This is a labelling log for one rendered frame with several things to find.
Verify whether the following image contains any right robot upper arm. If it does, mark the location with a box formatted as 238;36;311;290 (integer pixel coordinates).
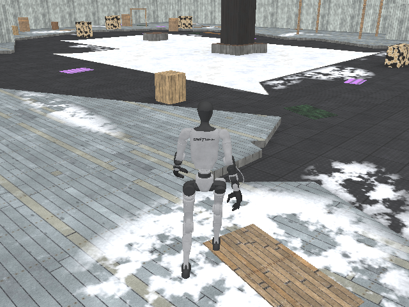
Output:
218;129;233;166

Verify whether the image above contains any left robot forearm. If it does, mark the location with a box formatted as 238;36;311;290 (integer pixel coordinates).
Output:
173;152;182;171

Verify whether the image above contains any humanoid robot torso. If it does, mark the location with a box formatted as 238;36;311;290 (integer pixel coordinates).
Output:
190;126;220;192

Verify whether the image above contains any robot right hand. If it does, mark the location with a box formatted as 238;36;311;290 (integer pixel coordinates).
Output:
227;190;242;211

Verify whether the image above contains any left robot upper arm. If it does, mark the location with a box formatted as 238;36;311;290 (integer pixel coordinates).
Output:
175;128;192;161

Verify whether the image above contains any robot left hand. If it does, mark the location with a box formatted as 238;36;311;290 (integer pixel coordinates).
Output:
173;168;188;178

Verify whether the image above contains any robot left foot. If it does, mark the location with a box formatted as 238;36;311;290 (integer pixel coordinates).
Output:
181;263;191;279

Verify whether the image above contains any right robot forearm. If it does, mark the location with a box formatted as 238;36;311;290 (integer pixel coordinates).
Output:
227;156;240;191

